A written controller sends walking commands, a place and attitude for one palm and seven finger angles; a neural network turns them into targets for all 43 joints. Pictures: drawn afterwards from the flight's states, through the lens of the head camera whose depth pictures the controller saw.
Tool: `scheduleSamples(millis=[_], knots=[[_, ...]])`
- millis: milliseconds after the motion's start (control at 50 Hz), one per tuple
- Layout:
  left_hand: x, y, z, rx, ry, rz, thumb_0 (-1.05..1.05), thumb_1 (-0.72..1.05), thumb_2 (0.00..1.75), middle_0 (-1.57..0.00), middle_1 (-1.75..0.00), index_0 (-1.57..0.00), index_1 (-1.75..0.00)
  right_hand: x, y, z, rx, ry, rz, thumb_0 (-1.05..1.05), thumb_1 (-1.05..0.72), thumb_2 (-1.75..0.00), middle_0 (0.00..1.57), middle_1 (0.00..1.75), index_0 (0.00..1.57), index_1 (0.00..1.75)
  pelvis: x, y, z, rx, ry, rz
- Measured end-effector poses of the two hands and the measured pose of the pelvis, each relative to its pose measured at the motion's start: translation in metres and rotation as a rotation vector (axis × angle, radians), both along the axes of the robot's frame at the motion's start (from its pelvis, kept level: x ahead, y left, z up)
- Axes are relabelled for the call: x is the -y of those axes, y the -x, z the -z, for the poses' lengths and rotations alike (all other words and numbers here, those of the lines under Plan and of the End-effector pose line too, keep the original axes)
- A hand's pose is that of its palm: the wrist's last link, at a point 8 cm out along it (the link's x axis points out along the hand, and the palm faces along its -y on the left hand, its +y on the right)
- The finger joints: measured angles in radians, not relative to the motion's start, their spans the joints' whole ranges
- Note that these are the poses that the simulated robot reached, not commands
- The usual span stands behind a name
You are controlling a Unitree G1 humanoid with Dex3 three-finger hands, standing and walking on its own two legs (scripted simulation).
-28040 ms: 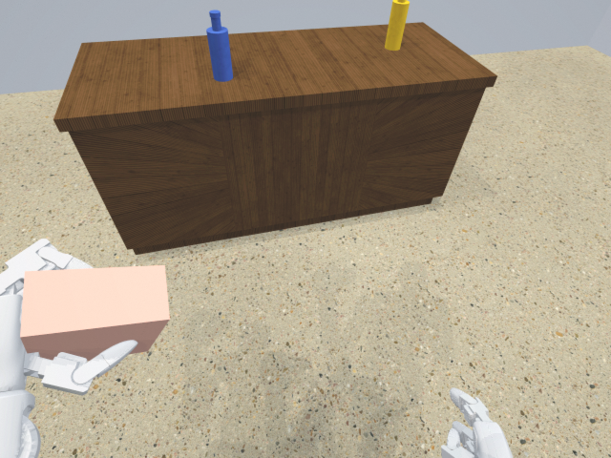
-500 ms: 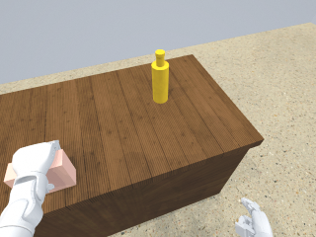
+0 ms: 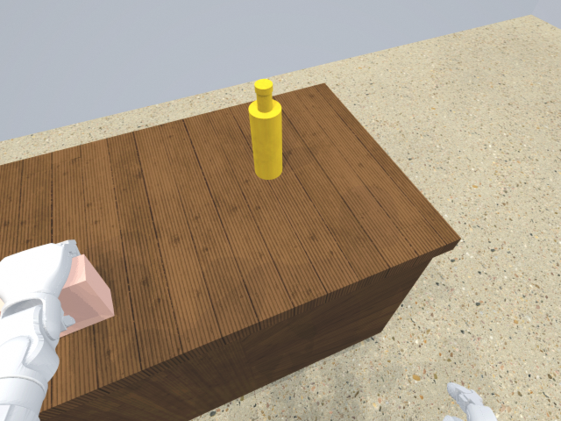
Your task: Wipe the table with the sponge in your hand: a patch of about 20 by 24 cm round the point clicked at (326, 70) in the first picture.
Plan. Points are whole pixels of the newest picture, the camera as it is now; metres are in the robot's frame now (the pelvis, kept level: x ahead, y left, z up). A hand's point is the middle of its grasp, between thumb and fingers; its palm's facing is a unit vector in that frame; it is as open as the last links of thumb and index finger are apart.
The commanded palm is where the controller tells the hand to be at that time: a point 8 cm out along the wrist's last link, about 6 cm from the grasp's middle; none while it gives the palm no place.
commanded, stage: wipe forward along the first lane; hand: left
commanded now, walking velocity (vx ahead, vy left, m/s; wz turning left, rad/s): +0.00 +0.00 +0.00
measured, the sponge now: (60, 308) +0.26 +0.38 -0.04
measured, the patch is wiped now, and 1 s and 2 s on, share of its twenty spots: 0.15 0.25 0.45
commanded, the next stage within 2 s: slide across to the middle lane in 0.84 s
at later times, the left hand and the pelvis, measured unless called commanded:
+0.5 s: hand (55, 261) +0.32 +0.40 +0.00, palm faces -0.16 +0.00 -0.99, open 9.5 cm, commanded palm +0.31 +0.39 +0.03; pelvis -0.01 +0.00 -0.01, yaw +0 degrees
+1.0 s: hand (56, 238) +0.36 +0.42 +0.00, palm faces -0.17 +0.03 -0.99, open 9.5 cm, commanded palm +0.35 +0.39 +0.03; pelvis -0.02 +0.01 -0.02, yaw -1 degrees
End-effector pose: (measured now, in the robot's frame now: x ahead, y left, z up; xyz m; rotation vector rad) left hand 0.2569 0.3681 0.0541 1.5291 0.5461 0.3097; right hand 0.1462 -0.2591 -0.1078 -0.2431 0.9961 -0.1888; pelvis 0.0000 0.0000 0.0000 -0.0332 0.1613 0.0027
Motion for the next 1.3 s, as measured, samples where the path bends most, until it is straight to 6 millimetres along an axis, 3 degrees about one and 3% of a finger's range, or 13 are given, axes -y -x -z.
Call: scheduleSamples(millis=[220,600,880,1100,1300], knots=[[-0.013,-0.025,-0.001,-0.018,-0.03,-0.005,0.01,-0.44,1.06,-0.79,-1.39,-0.79,-1.39,-0.004,0.005,0.005,-0.026,-0.003,-0.015,0.01,-0.9,-0.9,0.2,0.3,0.2,0.3,0.0,0.005,0.005,-0.035,0.005,-0.012],[-0.028,-0.058,0.0,-0.014,-0.054,0.016,0.01,-0.46,1.08,-0.79,-1.38,-0.78,-1.4,0.008,0.072,0.023,-0.197,0.013,0.054,0.01,-0.91,-0.9,0.2,0.3,0.2,0.3,-0.004,0.014,0.016,-0.099,0.016,-0.002],[-0.038,-0.082,0.0,-0.027,-0.055,0.01,0.01,-0.46,1.08,-0.79,-1.38,-0.78,-1.4,0.011,0.099,0.025,-0.254,0.026,0.087,0.01,-0.91,-0.9,0.2,0.3,0.2,0.3,-0.007,0.019,0.022,-0.139,0.025,0.008],[-0.036,-0.095,-0.001,-0.012,-0.066,0.038,0.01,-0.45,1.08,-0.79,-1.39,-0.78,-1.41,0.005,0.102,0.027,-0.286,0.02,0.104,0.01,-0.91,-0.9,0.2,0.3,0.2,0.3,-0.012,0.012,0.022,-0.15,0.033,0.005],[-0.015,-0.115,-0.001,0.005,-0.032,0.049,0.0,-0.45,1.08,-0.78,-1.39,-0.78,-1.41,-0.01,0.073,0.021,-0.231,-0.01,0.094,0.01,-0.91,-0.9,0.2,0.3,0.2,0.3,-0.015,0.0,0.015,-0.123,0.029,-0.002]])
